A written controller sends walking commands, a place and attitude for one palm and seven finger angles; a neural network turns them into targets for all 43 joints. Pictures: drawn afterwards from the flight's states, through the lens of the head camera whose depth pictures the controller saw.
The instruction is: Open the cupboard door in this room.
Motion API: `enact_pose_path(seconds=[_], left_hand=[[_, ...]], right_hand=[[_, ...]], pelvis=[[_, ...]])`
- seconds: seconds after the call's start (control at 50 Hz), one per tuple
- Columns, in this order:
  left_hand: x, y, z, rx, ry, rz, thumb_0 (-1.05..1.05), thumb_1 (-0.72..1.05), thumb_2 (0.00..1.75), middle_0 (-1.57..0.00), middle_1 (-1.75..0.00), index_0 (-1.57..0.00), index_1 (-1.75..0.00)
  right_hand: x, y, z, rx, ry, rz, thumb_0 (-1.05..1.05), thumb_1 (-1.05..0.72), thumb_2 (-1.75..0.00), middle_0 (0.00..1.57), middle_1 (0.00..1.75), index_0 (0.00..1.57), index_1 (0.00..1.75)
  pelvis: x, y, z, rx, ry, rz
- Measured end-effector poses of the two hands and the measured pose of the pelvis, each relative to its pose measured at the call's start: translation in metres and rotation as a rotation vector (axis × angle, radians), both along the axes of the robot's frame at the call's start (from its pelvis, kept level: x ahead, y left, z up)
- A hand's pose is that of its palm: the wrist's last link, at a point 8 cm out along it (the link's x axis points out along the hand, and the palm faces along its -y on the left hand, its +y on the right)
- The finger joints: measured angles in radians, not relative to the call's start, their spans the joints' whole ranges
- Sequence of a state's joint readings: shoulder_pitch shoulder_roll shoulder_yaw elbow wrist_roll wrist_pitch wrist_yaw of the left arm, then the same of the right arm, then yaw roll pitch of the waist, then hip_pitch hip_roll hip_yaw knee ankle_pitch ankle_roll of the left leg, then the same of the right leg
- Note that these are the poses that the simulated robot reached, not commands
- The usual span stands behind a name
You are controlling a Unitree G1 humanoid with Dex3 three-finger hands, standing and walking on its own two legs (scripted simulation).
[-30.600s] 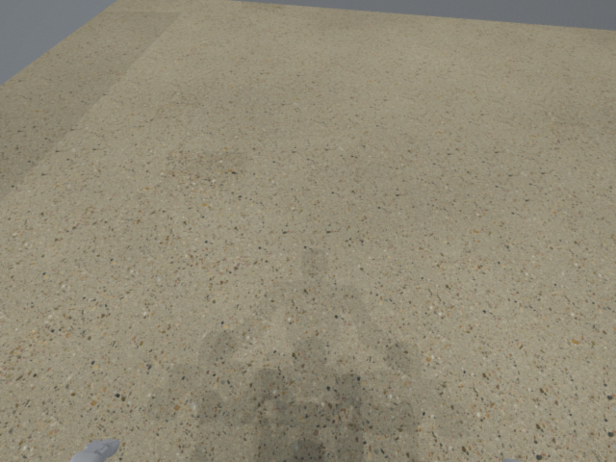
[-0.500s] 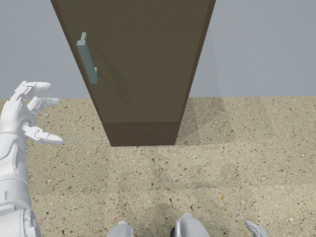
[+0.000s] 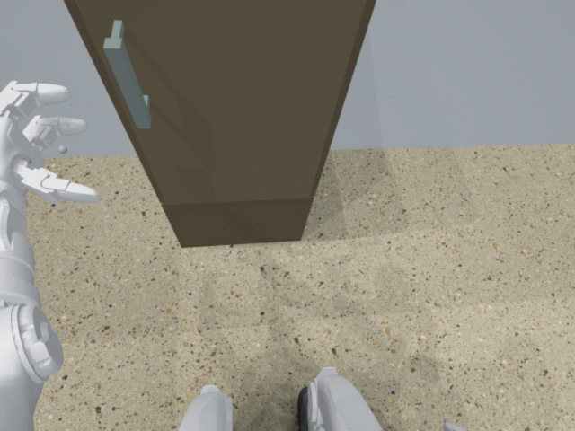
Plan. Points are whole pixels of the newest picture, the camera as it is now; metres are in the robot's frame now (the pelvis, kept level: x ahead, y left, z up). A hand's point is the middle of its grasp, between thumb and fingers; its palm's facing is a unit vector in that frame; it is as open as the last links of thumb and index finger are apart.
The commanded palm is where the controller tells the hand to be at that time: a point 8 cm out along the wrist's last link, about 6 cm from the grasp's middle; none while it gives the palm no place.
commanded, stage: move the hooked fingers beside the handle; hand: left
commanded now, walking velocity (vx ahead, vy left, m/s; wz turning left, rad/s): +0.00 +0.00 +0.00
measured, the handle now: (132, 78) +0.60 +0.21 +0.07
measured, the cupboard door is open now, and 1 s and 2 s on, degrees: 0 0 0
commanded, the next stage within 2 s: slide the fingers in behind the handle in 1.24 s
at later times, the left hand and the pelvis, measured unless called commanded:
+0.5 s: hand (81, 103) +0.54 +0.26 +0.08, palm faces +0.03 -1.00 -0.02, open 14.0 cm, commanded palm +0.52 +0.31 +0.06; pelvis +0.00 +0.01 -0.01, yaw -1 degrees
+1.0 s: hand (75, 114) +0.52 +0.27 +0.07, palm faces +0.03 -1.00 -0.01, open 14.0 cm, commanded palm +0.51 +0.31 +0.06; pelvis +0.02 +0.01 +0.00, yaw -1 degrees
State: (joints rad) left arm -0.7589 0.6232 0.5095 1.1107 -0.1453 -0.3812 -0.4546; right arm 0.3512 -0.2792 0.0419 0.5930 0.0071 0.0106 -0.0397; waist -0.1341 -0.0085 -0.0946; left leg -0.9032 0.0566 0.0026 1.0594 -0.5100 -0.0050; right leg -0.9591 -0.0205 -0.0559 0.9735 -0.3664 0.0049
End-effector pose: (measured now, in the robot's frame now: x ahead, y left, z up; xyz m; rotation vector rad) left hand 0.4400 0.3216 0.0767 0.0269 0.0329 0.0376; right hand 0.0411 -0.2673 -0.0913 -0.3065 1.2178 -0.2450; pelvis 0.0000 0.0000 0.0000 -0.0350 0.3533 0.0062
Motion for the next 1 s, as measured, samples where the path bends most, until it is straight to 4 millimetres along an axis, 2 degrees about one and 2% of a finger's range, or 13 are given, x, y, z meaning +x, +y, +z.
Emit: enact_pose_path(seconds=[0.5, 0.6, 0.74, 0.9, 1.0], left_hand=[[0.076, -0.007, 0.001, -0.005, 0.008, -0.002, -0.01, -0.50, 0.30, -0.30, -1.20, -0.30, -1.20], [0.082, -0.005, -0.003, 0.003, 0.007, -0.007, -0.01, -0.50, 0.30, -0.30, -1.20, -0.30, -1.20], [0.073, 0.001, -0.009, -0.006, 0.016, 0.008, -0.01, -0.50, 0.30, -0.30, -1.20, -0.30, -1.20], [0.063, 0.003, -0.002, -0.009, -0.003, 0.003, -0.01, -0.50, 0.30, -0.30, -1.20, -0.30, -1.20], [0.062, 0.000, -0.005, -0.015, 0.022, -0.006, -0.01, -0.50, 0.30, -0.30, -1.20, -0.30, -1.20]], right_hand=[[-0.058, 0.012, 0.000, -0.018, 0.213, -0.088, 0.01, -0.91, -0.90, 0.20, 0.29, 0.20, 0.30], [-0.064, 0.016, 0.001, -0.007, 0.241, -0.110, 0.01, -0.91, -0.90, 0.20, 0.29, 0.20, 0.30], [-0.058, 0.020, 0.004, 0.015, 0.249, -0.116, 0.01, -0.91, -0.90, 0.20, 0.29, 0.20, 0.30], [-0.036, 0.016, 0.005, 0.009, 0.211, -0.084, 0.01, -0.91, -0.90, 0.20, 0.30, 0.20, 0.30], [-0.022, 0.013, 0.005, -0.003, 0.170, -0.061, 0.01, -0.91, -0.90, 0.20, 0.29, 0.20, 0.30]], pelvis=[[0.002, 0.009, -0.009, -0.024, 0.089, -0.008], [0.006, 0.010, -0.009, -0.024, 0.103, -0.020], [0.012, 0.011, -0.005, -0.026, 0.095, -0.026], [0.017, 0.010, -0.001, -0.031, 0.075, -0.010], [0.016, 0.010, -0.002, -0.031, 0.068, -0.004]])
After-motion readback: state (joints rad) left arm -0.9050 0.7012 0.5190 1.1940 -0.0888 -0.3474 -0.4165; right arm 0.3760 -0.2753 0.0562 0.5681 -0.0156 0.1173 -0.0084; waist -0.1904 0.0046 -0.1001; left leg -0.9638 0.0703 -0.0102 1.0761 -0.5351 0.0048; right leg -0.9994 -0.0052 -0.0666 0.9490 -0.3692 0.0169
